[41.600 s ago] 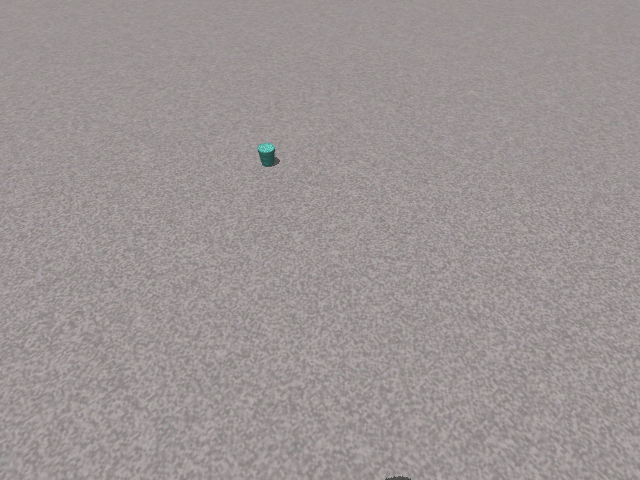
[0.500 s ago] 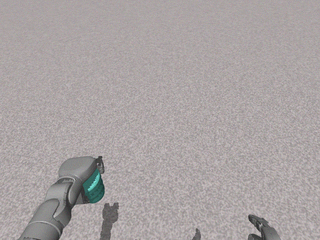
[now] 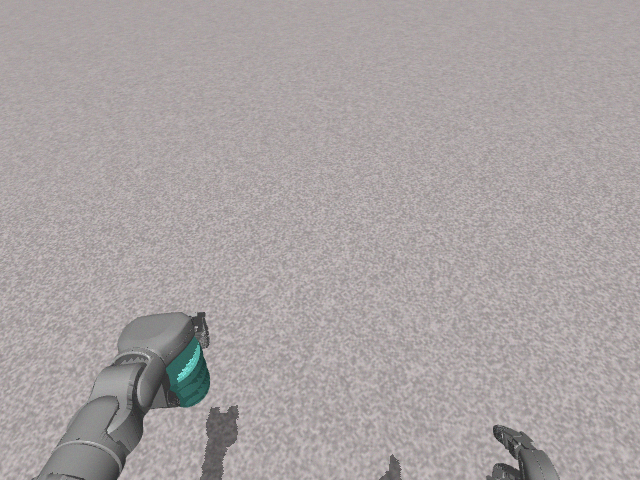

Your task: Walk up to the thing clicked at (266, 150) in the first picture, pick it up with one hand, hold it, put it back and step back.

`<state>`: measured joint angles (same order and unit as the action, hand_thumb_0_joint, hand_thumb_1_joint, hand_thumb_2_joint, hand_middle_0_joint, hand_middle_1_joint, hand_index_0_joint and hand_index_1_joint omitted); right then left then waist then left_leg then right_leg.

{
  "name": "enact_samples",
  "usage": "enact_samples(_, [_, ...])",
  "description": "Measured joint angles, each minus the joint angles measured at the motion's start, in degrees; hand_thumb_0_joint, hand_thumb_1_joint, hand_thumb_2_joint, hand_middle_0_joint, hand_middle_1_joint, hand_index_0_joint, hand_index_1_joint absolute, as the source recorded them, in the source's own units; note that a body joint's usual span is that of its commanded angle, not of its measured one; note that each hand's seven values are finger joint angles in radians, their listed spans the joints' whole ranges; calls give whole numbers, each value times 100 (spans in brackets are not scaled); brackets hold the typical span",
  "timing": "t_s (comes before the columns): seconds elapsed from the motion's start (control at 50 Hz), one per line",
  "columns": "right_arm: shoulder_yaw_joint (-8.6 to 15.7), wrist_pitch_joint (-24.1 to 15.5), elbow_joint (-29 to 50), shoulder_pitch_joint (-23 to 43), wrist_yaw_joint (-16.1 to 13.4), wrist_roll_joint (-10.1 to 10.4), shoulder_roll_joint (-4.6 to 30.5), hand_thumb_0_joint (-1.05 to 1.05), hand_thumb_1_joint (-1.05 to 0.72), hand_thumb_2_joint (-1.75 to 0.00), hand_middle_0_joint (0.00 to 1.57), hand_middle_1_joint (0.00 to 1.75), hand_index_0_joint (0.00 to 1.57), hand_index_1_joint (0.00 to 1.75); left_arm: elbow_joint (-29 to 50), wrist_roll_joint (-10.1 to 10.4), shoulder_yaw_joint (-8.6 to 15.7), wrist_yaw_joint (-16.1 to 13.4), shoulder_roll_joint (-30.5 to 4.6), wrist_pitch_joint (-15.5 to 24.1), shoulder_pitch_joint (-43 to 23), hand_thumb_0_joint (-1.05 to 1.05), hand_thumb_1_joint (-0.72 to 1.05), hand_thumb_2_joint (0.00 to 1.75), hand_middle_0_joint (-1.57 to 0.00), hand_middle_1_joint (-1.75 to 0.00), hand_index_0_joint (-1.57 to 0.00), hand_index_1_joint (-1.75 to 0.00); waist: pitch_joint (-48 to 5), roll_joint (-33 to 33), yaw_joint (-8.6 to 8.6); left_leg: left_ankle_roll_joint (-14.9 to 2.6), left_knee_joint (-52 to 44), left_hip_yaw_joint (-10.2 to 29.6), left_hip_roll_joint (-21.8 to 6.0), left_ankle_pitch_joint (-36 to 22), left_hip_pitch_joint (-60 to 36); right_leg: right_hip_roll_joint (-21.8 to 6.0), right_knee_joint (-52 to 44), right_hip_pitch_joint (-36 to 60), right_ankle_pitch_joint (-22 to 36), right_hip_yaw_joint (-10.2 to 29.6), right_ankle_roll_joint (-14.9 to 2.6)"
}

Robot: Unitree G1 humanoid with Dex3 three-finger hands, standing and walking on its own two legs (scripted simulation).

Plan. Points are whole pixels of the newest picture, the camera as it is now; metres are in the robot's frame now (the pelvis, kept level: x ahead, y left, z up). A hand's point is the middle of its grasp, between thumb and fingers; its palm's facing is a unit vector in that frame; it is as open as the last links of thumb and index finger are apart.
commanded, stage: hold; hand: left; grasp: from above
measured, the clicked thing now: (180, 373) +0.31 +0.23 -0.08
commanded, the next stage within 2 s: crouch in 0.26 s
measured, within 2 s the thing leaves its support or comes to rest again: neither
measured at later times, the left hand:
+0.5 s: hand (169, 367) +0.30 +0.22 -0.03, palm faces -0.43 -0.06 -0.90, open 10.5 cm
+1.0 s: hand (198, 393) +0.33 +0.24 -0.22, palm faces -0.42 +0.03 -0.91, open 10.4 cm
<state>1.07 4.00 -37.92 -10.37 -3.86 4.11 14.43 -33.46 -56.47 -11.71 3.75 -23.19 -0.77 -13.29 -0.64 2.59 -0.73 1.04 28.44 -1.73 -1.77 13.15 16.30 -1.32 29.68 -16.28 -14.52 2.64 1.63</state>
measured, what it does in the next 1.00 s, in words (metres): lowers itself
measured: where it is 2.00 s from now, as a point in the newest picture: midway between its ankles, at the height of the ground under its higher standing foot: outside the picture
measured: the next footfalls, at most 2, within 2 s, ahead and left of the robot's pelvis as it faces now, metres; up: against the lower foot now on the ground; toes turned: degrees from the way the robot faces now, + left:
none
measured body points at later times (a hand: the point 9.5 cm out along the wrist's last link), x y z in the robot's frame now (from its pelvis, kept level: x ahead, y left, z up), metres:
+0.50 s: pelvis +0.00 +0.00 +0.00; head +0.02 -0.02 +0.45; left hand +0.31 +0.23 +0.02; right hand +0.16 -0.25 -0.11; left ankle +0.02 +0.13 -0.74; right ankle +0.01 -0.14 -0.74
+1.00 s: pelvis -0.03 +0.01 -0.11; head +0.08 +0.02 +0.32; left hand +0.35 +0.24 -0.17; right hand +0.05 -0.28 -0.23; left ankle +0.02 +0.13 -0.74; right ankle +0.01 -0.14 -0.74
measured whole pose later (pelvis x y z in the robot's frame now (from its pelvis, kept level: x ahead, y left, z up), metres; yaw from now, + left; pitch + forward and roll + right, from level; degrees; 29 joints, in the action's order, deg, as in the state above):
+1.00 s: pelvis -0.03 +0.01 -0.11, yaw +1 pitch +22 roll -2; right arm 4.4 2.5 -40.4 -13.2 -0.9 -0.9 15.6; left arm -65.3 -67.4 -6.8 -19.4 -23.2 4.2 -32.7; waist -8.9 0.8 4.9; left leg 0.9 72.6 1.6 -2.3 28.4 66.5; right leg -0.3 71.0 -64.1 -29.1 1.1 2.3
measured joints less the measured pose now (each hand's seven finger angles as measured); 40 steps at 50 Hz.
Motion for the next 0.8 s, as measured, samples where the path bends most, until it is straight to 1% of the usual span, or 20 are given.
enact_samples(0.14, [26,22,-48,-17,-25,-1,12,1,-92,-90,20,30,20,30,2,-5,-30,-34,-4,56,13,1,-16,81,-47,-97,-54,-96,-7,6,-15,0,-36,4,5,-6,-35,-5,-35,36,4,-5,1])
enact_samples(0.22, [27,39,-37,-19,-17,5,13,1,-92,-90,20,30,20,30,-37,4,7,-95,18,44,-3,1,-16,81,-47,-97,-54,-96,3,6,-10,2,-54,2,1,-11,-45,-1,-57,47,11,-4,-2])
enact_samples(0.38, [48,67,-46,-4,-13,3,8,1,-92,-90,20,30,20,30,12,-33,-25,-80,15,57,38,1,-16,81,-48,-97,-55,-95,25,8,-10,1,-87,8,5,-16,-66,-5,-90,71,15,-10,0])
enact_samples(0.44, [48,81,-64,3,-17,4,3,1,-92,-90,20,30,20,30,0,-47,20,-117,20,77,37,1,-15,80,-47,-98,-54,-95,9,5,-13,4,-98,3,4,-14,-77,-4,-97,78,12,-6,-3])
enact_samples(0.54, [41,99,-36,15,-6,-3,-13,1,-91,-90,20,30,20,30,-176,-90,62,-221,27,133,35,1,-14,81,-45,-99,-52,-97,2,-22,35,3,-59,26,7,0,-19,-7,-62,32,-9,-27,-4])
enact_samples(0.6, [40,107,-13,29,13,-26,-22,1,-91,-90,21,30,20,30,-413,-184,83,-390,45,247,7,1,-14,83,-44,-100,-51,-98,10,-67,75,2,37,45,15,26,122,-15,40,-104,-45,-43,-2])
enact_samples(0.64, [52,107,-25,38,31,-64,-27,1,-91,-90,21,30,20,30,-662,-276,95,-572,74,332,-71,1,-14,83,-44,-100,-50,-99,3,-110,99,2,180,69,20,69,306,-19,176,-274,-93,-61,-1])
enact_samples(0.72, [90,93,-89,46,101,-167,-10,1,-91,-90,21,30,20,30,-1268,-508,112,-1050,106,441,-365,2,-14,84,-43,-101,-50,-99,-85,-195,148,7,768,121,13,274,980,-8,710,-906,-285,-93,-4])
enact_samples(0.8, [183,47,-112,-38,197,-276,36,1,-91,-90,21,30,21,30,-1942,-778,146,-1550,128,492,-811,2,-15,85,-42,-103,-50,-100,-311,-246,226,31,1763,195,-8,639,2065,19,1624,-1931,-624,-130,15])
